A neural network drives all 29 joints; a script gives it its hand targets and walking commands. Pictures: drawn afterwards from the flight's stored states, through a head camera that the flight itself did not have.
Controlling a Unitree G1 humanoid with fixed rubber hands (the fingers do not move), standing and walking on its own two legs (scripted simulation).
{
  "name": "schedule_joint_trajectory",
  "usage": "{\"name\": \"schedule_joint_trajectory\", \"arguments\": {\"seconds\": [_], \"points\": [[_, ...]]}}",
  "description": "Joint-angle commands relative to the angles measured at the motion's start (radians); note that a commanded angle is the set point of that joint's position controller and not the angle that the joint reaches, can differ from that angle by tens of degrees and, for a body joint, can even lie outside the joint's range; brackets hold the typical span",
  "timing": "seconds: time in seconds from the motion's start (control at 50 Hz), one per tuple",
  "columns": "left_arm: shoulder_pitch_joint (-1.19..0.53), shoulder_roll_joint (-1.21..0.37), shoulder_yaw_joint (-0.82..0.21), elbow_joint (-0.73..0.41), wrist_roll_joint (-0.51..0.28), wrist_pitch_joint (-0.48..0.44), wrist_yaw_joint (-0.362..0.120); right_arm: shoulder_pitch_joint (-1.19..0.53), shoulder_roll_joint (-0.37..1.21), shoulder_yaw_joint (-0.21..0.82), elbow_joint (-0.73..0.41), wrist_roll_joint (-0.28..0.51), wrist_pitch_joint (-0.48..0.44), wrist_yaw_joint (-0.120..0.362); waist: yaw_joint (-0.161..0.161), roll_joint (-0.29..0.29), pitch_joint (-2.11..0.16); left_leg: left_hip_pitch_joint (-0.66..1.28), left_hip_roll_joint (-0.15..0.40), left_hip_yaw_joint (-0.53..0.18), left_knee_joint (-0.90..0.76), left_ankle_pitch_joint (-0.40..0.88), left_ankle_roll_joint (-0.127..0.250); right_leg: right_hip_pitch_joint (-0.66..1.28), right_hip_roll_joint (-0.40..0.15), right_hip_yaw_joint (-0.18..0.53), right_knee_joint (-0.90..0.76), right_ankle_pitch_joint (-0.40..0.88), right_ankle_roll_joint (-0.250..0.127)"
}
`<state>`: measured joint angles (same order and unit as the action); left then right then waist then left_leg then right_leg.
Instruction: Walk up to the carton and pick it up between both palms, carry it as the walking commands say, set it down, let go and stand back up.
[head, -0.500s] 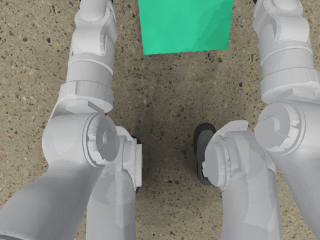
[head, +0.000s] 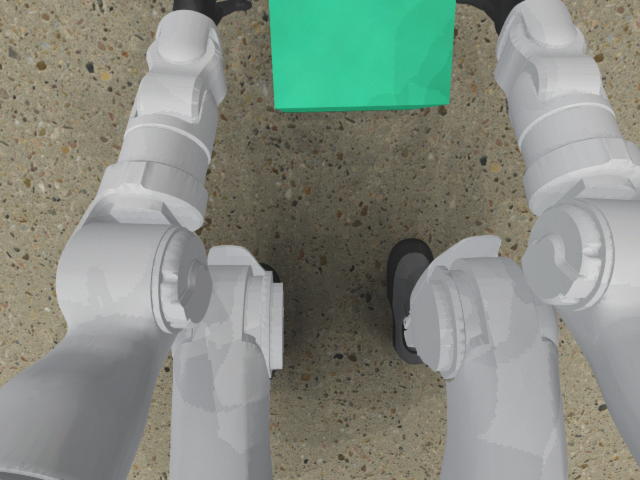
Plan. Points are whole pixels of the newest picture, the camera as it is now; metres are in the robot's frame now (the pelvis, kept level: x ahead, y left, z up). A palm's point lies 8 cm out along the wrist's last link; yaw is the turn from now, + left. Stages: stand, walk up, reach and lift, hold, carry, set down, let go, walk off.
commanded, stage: set down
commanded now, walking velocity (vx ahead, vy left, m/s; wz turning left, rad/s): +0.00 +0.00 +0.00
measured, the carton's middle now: (354, 5) +0.55 -0.04 -0.29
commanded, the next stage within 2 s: let go in 1.84 s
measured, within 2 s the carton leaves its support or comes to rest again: neither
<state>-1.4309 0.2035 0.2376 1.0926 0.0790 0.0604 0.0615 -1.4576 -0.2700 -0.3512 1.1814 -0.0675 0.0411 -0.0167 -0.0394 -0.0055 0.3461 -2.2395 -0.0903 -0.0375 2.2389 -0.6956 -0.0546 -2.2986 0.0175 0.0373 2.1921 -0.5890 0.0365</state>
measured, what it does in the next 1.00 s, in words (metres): rises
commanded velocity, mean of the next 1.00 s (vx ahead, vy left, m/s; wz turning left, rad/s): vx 0.00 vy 0.00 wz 0.00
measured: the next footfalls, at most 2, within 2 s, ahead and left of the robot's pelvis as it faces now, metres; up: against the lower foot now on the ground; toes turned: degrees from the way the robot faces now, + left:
none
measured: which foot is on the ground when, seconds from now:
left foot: down 0.00-1.00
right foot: down 0.00-1.00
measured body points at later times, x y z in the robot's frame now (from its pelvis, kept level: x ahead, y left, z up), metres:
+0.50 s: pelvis -0.02 +0.00 +0.00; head +0.35 -0.01 +0.24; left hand +0.55 +0.14 -0.18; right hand +0.53 -0.21 -0.18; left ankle +0.08 +0.12 -0.34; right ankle +0.10 -0.13 -0.34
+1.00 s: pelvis -0.01 +0.00 +0.09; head +0.33 -0.02 +0.38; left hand +0.55 +0.15 -0.03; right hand +0.53 -0.22 -0.03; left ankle +0.08 +0.12 -0.34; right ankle +0.10 -0.13 -0.34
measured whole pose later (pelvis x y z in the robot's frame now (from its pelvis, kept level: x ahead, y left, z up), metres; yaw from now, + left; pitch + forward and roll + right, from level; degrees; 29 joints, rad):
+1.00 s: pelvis -0.01 +0.00 +0.09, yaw -1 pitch +44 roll +1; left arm -1.30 0.29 0.18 0.95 -0.09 0.13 0.12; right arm -1.30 -0.32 -0.24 0.97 0.08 0.12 -0.09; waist -0.03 0.01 0.09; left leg -2.08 -0.06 -0.03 1.90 -0.59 -0.04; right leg -2.14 0.03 0.05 1.86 -0.48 0.03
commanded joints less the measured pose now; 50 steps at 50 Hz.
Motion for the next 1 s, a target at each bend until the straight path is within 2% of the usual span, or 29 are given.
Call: {"name": "schedule_joint_trajectory", "arguments": {"seconds": [0.0,0.04,0.08,0.16,0.22,0.28,0.36,0.5,0.58,0.7,0.78,0.98], "points": [[-0.168,0.105,-0.085,-0.122,-0.105,-0.059,0.049,-0.107,-0.105,0.076,-0.097,0.099,-0.073,-0.054,-0.034,0.050,-1.054,0.415,-0.002,0.060,-0.163,0.561,-0.020,0.658,0.041,-0.045,-0.092,0.595,-0.007],[-0.190,0.118,-0.146,-0.100,-0.172,-0.055,0.050,-0.129,-0.136,0.121,-0.059,0.157,-0.077,-0.060,-0.047,0.055,-1.046,0.415,0.007,0.051,-0.166,0.535,-0.017,0.642,0.030,-0.044,-0.094,0.563,-0.009],[-0.219,0.145,-0.174,-0.093,-0.212,-0.049,0.045,-0.172,-0.169,0.147,-0.057,0.201,-0.076,-0.058,-0.043,0.056,-1.019,0.412,0.015,0.043,-0.173,0.484,-0.011,0.607,0.020,-0.043,-0.099,0.501,-0.011],[-0.290,0.191,-0.190,-0.061,-0.256,-0.040,0.035,-0.272,-0.214,0.186,-0.051,0.256,-0.068,-0.046,-0.022,0.045,-0.956,0.381,0.033,0.038,-0.183,0.375,0.000,0.570,0.005,-0.038,-0.106,0.397,-0.016],[-0.319,0.214,-0.188,-0.024,-0.269,-0.034,0.028,-0.303,-0.240,0.195,-0.015,0.268,-0.062,-0.041,-0.021,0.043,-0.912,0.366,0.043,0.036,-0.186,0.311,0.005,0.554,-0.004,-0.038,-0.109,0.341,-0.017],[-0.334,0.226,-0.181,0.002,-0.268,-0.030,0.022,-0.306,-0.248,0.191,0.023,0.263,-0.059,-0.040,-0.024,0.045,-0.884,0.360,0.047,0.036,-0.186,0.279,0.008,0.549,-0.008,-0.040,-0.114,0.310,-0.017],[-0.339,0.227,-0.169,-0.012,-0.262,-0.029,0.025,-0.303,-0.238,0.188,0.013,0.254,-0.057,-0.048,-0.024,0.051,-0.960,0.405,0.040,0.045,-0.187,0.312,0.009,0.599,-0.006,-0.046,-0.126,0.332,-0.016],[-0.294,0.236,-0.147,-0.146,-0.251,-0.017,0.060,-0.255,-0.242,0.179,-0.145,0.245,-0.043,-0.084,-0.027,0.044,-1.326,0.565,0.019,0.084,-0.203,0.431,0.005,0.786,0.008,-0.073,-0.158,0.450,-0.007],[-0.252,0.231,-0.134,-0.222,-0.247,0.005,0.078,-0.213,-0.242,0.179,-0.242,0.238,-0.017,-0.100,-0.024,0.022,-1.469,0.605,0.007,0.108,-0.244,0.437,0.002,0.861,0.020,-0.092,-0.198,0.459,-0.002],[-0.171,0.208,-0.096,-0.200,-0.221,0.029,0.079,-0.144,-0.197,0.160,-0.256,0.207,0.018,-0.091,-0.007,-0.008,-1.344,0.530,0.001,0.113,-0.346,0.364,0.006,0.801,0.031,-0.098,-0.286,0.378,0.001],[-0.148,0.199,-0.072,-0.197,-0.196,0.035,0.071,-0.119,-0.174,0.144,-0.258,0.186,0.031,-0.080,0.002,-0.007,-1.303,0.521,0.002,0.113,-0.412,0.339,0.007,0.792,0.039,-0.095,-0.347,0.351,0.000],[-0.112,0.179,-0.040,-0.274,-0.153,0.062,0.060,-0.069,-0.161,0.091,-0.338,0.129,0.065,-0.074,-0.003,0.013,-1.412,0.641,-0.005,0.119,-0.559,0.381,-0.004,0.904,0.065,-0.105,-0.501,0.379,-0.001]]}}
